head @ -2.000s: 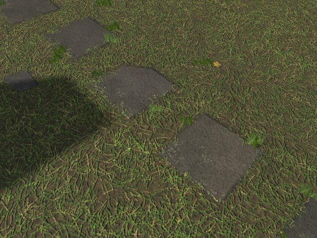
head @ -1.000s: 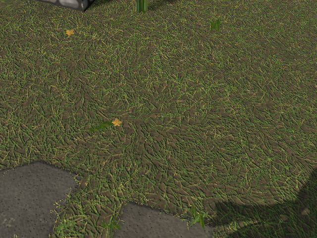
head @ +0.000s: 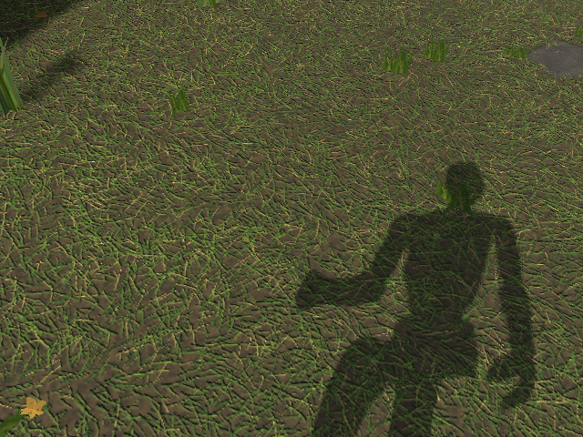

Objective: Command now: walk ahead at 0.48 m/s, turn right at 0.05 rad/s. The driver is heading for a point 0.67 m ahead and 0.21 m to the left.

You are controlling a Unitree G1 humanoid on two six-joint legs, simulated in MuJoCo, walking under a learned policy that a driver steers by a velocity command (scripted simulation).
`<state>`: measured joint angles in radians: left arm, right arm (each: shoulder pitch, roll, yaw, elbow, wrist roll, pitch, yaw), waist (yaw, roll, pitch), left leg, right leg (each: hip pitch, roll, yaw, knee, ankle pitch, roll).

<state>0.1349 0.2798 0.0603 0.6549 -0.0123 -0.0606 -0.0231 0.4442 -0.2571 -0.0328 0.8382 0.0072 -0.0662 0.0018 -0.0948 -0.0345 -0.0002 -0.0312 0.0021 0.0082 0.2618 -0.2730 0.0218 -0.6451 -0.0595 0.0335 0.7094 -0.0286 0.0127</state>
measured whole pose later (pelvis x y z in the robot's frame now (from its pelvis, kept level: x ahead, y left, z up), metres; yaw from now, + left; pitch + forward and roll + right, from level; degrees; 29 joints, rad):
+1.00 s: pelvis +0.54 +0.08 +0.00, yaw +28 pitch +2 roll +0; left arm 0.05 0.30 0.05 0.73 0.01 -0.09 -0.01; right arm 0.31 -0.29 -0.06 0.69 0.01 -0.03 -0.01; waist -0.06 -0.03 0.06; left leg -0.16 -0.11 -0.10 0.36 -0.22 0.08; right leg -0.64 -0.07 0.09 0.67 0.03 0.06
